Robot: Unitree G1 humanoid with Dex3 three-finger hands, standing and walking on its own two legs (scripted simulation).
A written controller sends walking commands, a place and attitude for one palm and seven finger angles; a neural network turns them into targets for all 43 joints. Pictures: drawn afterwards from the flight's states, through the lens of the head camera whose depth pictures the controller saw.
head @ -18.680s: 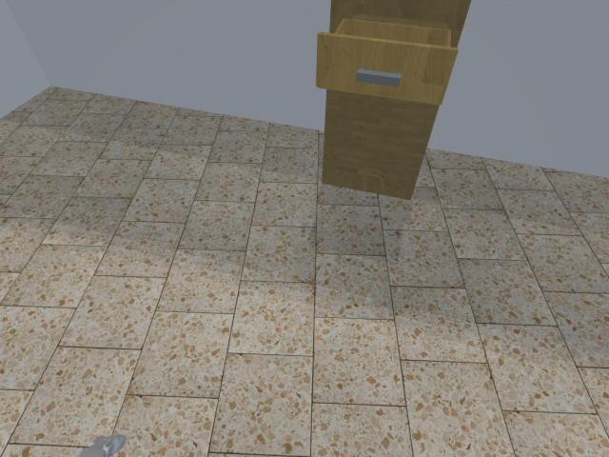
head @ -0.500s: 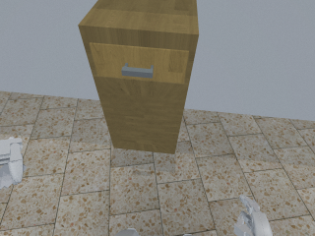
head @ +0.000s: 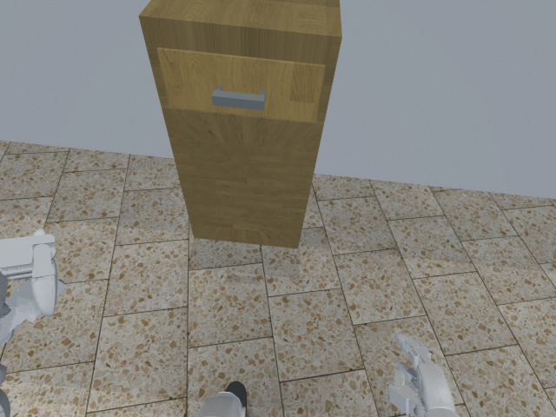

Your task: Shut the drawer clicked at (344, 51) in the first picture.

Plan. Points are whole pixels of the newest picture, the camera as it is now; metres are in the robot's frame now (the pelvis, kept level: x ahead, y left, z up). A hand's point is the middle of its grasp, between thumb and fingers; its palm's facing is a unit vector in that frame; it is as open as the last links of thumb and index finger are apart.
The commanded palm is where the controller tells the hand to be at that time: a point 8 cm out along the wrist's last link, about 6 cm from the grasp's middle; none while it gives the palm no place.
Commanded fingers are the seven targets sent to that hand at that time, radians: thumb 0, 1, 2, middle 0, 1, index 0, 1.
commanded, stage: stop stepping back and stand still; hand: left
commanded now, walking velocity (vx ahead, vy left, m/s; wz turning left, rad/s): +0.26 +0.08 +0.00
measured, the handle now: (240, 95) +0.81 +0.17 -0.02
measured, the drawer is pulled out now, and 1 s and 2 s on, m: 0.00 0.00 0.00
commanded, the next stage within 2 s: let the arm hang, fingers relaxed in 0.82 s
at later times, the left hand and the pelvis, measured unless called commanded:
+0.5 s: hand out of the picture +0.13 +0.26 +0.19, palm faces +0.30 -0.84 -0.45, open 3.2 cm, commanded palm +0.08 +0.32 +0.19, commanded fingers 0.00 0.90 0.90 -1.40 -1.60 -1.40 -1.60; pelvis -0.05 +0.04 +0.00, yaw -1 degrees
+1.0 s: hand (24, 356) +0.16 +0.29 +0.08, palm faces +0.20 -0.83 -0.52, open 3.2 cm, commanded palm none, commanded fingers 0.00 0.90 0.90 -1.20 -1.38 -1.20 -1.38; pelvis -0.05 +0.05 +0.00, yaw +0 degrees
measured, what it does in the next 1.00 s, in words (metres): steps on the spot: right foot, then left foot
